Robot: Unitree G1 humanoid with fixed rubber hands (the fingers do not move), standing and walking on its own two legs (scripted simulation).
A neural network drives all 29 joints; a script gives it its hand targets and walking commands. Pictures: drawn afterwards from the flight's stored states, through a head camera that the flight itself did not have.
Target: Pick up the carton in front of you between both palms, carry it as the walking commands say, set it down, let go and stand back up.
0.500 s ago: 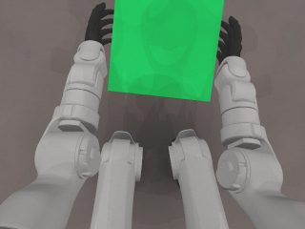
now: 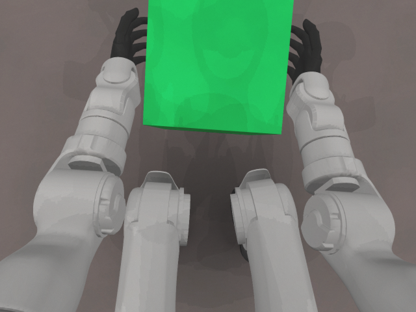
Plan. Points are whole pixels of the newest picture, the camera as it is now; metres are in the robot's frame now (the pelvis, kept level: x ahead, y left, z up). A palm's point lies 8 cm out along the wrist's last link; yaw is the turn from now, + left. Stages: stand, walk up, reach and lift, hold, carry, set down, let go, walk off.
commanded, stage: set down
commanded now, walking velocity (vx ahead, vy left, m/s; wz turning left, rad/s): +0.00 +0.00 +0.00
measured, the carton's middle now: (213, 80) +0.49 -0.01 -0.24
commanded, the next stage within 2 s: none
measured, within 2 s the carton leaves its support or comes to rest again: rests again in 0.26 s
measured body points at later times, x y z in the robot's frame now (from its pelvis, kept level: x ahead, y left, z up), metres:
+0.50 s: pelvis -0.01 +0.01 -0.01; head +0.34 +0.02 +0.28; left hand +0.52 +0.15 -0.19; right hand +0.50 -0.16 -0.18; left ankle +0.11 +0.11 -0.34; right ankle +0.10 -0.11 -0.34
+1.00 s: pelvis -0.01 +0.01 -0.01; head +0.36 +0.01 +0.25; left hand +0.52 +0.19 -0.22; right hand +0.49 -0.21 -0.20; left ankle +0.11 +0.11 -0.34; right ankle +0.10 -0.11 -0.34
